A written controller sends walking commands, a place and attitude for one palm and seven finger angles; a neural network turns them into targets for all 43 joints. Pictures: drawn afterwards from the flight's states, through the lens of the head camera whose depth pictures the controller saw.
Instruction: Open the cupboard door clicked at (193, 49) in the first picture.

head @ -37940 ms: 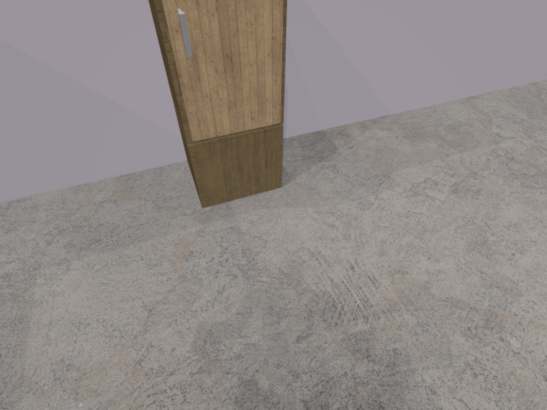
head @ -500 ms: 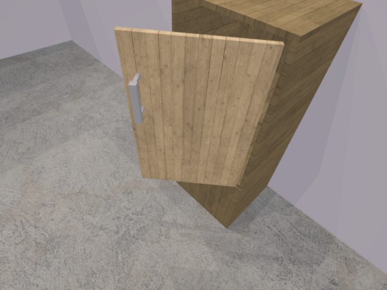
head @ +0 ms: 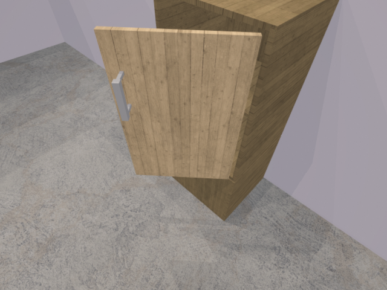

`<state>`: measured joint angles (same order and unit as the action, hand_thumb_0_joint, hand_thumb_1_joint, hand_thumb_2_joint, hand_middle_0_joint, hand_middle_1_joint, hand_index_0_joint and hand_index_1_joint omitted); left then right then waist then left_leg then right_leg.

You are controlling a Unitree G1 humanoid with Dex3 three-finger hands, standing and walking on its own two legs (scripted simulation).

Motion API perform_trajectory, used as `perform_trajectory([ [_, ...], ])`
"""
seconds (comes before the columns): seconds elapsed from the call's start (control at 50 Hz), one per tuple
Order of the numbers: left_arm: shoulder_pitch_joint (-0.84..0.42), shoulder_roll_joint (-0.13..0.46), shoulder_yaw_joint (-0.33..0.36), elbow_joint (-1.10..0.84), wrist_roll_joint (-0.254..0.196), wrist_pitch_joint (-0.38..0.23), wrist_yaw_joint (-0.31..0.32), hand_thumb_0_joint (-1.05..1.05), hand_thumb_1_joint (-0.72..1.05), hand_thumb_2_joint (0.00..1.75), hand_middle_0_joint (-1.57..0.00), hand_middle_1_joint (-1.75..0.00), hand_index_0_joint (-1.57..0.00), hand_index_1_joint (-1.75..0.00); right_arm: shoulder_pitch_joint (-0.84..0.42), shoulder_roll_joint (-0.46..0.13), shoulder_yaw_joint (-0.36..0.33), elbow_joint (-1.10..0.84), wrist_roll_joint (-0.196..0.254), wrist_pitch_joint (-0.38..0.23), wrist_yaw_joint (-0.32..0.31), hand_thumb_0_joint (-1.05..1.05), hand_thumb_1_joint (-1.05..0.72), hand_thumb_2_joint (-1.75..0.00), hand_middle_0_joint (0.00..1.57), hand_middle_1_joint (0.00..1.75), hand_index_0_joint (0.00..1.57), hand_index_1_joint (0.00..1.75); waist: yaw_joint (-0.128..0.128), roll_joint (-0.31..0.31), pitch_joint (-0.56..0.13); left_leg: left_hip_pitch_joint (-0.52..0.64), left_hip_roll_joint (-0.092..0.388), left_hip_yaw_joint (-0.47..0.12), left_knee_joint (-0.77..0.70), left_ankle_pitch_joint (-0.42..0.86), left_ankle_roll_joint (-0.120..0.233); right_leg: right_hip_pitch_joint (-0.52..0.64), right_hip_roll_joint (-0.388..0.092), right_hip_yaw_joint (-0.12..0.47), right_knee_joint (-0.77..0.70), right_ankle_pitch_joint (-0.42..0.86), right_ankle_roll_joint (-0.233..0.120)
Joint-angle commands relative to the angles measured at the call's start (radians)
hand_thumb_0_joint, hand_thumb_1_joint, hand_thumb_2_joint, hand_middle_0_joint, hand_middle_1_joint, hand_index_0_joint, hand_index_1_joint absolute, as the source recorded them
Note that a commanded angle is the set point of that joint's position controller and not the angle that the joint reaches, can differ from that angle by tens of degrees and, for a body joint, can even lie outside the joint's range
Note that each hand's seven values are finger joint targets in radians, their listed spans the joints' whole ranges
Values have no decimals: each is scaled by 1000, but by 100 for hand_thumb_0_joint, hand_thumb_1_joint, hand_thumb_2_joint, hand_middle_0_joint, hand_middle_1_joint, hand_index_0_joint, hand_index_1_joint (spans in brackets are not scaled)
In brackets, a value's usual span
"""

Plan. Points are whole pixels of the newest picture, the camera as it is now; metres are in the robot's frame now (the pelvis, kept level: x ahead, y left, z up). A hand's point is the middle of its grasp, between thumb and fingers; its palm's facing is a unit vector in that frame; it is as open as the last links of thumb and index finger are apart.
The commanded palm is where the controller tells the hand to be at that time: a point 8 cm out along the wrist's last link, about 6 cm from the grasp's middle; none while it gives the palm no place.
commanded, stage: come to a stop and stand still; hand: left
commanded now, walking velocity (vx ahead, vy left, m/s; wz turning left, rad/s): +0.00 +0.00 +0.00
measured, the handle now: (123, 96) +0.57 +0.23 +0.08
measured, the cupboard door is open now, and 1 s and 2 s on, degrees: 41 41 41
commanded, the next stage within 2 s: look again from close up in 0.34 s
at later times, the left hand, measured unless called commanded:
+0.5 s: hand out of the picture -0.05 +0.15 -0.18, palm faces +0.03 -0.99 -0.14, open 7.4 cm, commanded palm none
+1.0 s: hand out of the picture +0.03 +0.20 -0.17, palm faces +0.02 -0.98 -0.21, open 7.4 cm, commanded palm +0.09 +0.25 -0.07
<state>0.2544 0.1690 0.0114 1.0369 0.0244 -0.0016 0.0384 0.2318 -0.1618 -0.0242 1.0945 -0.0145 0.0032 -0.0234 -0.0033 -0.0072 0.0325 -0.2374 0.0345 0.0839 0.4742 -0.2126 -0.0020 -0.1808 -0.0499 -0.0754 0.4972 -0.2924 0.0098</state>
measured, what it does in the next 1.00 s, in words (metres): stands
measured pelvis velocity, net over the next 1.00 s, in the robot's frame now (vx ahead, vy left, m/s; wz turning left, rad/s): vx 0.01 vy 0.02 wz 0.01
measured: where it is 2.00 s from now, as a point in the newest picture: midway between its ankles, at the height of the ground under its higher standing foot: outside the picture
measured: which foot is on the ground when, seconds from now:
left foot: down 0.00-1.00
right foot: down 0.00-1.00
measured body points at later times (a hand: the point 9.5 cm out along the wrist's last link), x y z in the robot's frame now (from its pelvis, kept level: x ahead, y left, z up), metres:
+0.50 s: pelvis -0.01 +0.00 +0.00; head +0.01 +0.01 +0.45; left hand -0.05 +0.20 -0.16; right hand -0.02 -0.21 -0.16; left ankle +0.03 +0.12 -0.74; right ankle -0.01 -0.12 -0.74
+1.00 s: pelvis +0.01 +0.02 +0.00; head +0.01 +0.02 +0.45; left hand +0.03 +0.25 -0.16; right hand +0.03 -0.21 -0.16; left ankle +0.03 +0.12 -0.74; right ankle -0.01 -0.12 -0.74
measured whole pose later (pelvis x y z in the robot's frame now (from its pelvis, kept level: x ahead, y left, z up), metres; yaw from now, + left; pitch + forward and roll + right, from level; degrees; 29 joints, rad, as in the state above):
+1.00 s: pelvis +0.01 +0.02 +0.00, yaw +1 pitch -1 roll +0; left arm 0.27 0.17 0.00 1.05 0.02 -0.01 0.04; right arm 0.27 -0.17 0.00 1.07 -0.02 -0.02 -0.01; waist 0.00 0.00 0.03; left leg -0.25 0.01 0.08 0.50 -0.23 0.03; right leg -0.18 -0.08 -0.08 0.49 -0.30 0.04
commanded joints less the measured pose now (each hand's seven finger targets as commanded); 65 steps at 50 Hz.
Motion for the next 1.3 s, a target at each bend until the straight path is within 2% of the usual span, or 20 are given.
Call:
perform_trajectory([
  [0.0,76,90,11,-12,-7,-11,-6,0,90,90,-20,-30,-20,-30,54,-64,-1,-20,0,-14,5,0,-90,-90,20,30,20,30,6,-23,63,16,55,-87,-118,-4,15,-106,-76,104,-184,-37,-37],
  [0.38,179,40,-1,47,-11,-24,-5,0,90,90,-20,-30,-20,-30,127,-37,13,26,5,-25,-4,0,-90,-90,20,30,20,30,12,9,46,20,59,-90,-139,19,12,-62,-62,81,-198,17,-38],
  [0.4,207,63,-12,76,7,-45,32,0,90,90,-20,-30,-20,-30,5,-77,14,-41,5,-37,8,0,-90,-90,20,30,20,30,44,68,88,-51,70,-67,74,68,-16,-91,-118,151,-190,309,-37],
  [0.42,144,120,0,27,-4,-50,23,0,90,90,-20,-30,-20,-30,93,-23,12,-68,5,-20,13,0,-90,-90,20,30,20,30,-39,60,-8,-9,36,-75,66,-70,-8,-101,-153,161,-202,22,-69],
  [0.46,96,103,5,2,-3,-52,13,0,90,90,-20,-30,-20,-30,136,-34,13,-70,-5,-17,19,0,-90,-90,20,30,20,30,-44,25,-11,14,36,-70,68,-48,2,-164,-121,112,-174,-137,-78],
  [0.56,141,47,2,10,-5,-28,6,0,90,90,-20,-30,-20,-30,127,-65,13,-89,-3,-31,7,0,-90,-90,20,30,20,30,0,52,49,-120,73,-147,-64,-51,42,-72,-40,42,-52,-44,-48],
  [0.62,142,45,3,4,-5,-22,5,0,90,90,-20,-30,-20,-30,119,-75,10,-94,-3,-29,6,0,-90,-90,20,30,20,30,4,-11,71,-125,66,-152,-96,-109,45,-81,-42,47,-56,-52,-43],
  [0.96,94,103,10,-14,-6,-20,2,0,90,90,-20,-30,-20,-30,70,-106,11,-57,0,-39,5,0,-90,-90,20,30,20,30,10,6,9,-8,66,-108,-86,121,40,-17,-69,52,-83,115,-28],
  [0.98,145,108,-2,13,0,-24,37,0,90,90,-20,-30,-20,-30,3,-138,6,-118,11,-36,7,0,-90,-90,20,30,20,30,34,-70,54,-39,88,-100,88,181,16,-63,-101,127,-122,314,-26],
  [1.0,-621,388,210,-1565,-183,-244,39,0,88,89,-20,-32,-20,-32,24,-284,-30,-447,51,-185,-24,0,-90,-90,20,30,20,30,-97,157,-456,243,-10,-100,-22,246,16,-23,6,-12,-5,315,-47],
  [1.02,-88,303,152,-1329,-111,-199,68,0,85,88,-20,-33,-20,-33,-42,-201,7,-409,51,-282,-60,0,-90,-90,20,30,20,30,25,300,-455,342,43,-131,-53,331,-2,-84,30,-20,92,130,-53],
  [1.04,185,92,43,-1165,-145,-72,88,0,83,87,-21,-34,-21,-34,-66,-151,0,-393,64,-308,-53,0,-90,-90,20,30,20,30,1,271,-298,174,23,-139,-89,197,-36,-142,32,-43,108,-2,-35],
  [1.06,153,6,19,-1123,-181,-68,74,0,81,86,-21,-36,-21,-36,-35,-159,-10,-380,69,-312,-52,0,-90,-90,20,30,20,30,-27,145,-106,57,12,-132,-80,72,-21,-184,36,-46,78,-5,-31],
  [1.08,82,53,68,-1131,-190,-121,57,0,78,85,-21,-37,-21,-37,-63,-187,-24,-432,59,-322,-50,0,-90,-90,20,30,20,30,-45,103,7,-48,-9,-135,-30,-56,-7,-236,37,-54,36,-8,-26],
  [1.1,106,105,144,-1059,-189,-183,35,0,76,84,-21,-39,-21,-39,-55,-207,-38,-442,42,-320,-48,0,-90,-90,20,30,20,30,-49,-13,8,-121,-18,-134,15,-110,-1,-281,43,-62,36,-43,-23],
  [1.12,227,65,161,-966,-200,-253,-10,0,74,83,-21,-40,-21,-40,-60,-201,-48,-465,32,-315,-41,0,-90,-90,20,30,20,30,-16,-104,10,-186,-18,-132,62,-111,-7,-328,59,-80,84,-77,-27],
  [1.16,364,19,166,-848,-218,-403,-125,0,69,81,-22,-43,-22,-43,-88,-193,-62,-510,24,-309,-10,0,-90,-90,20,30,20,30,33,-158,-42,-284,-29,-95,180,-74,-19,-400,65,-80,189,-99,-34],
  [1.22,341,72,213,-855,-260,-619,-332,0,62,78,-22,-48,-22,-48,-130,-203,-85,-585,27,-314,26,0,-90,-90,20,30,20,30,50,-97,-150,-413,-36,-71,357,-74,-17,-495,53,-31,337,-77,-41],
  [1.24,330,144,277,-835,-274,-648,-396,0,60,77,-22,-50,-22,-50,-122,-212,-92,-605,34,-316,33,0,-90,-90,20,30,20,30,59,-50,-177,-428,-38,-71,392,-60,-13,-489,45,-3,363,-49,-49],
  [1.28,286,183,324,-961,-333,-617,-460,0,55,75,-22,-53,-22,-53,-147,-220,-90,-686,50,-314,21,0,-90,-90,20,30,20,30,70,11,-307,-420,-47,-48,425,-70,3,-467,42,26,379,-61,-39],
])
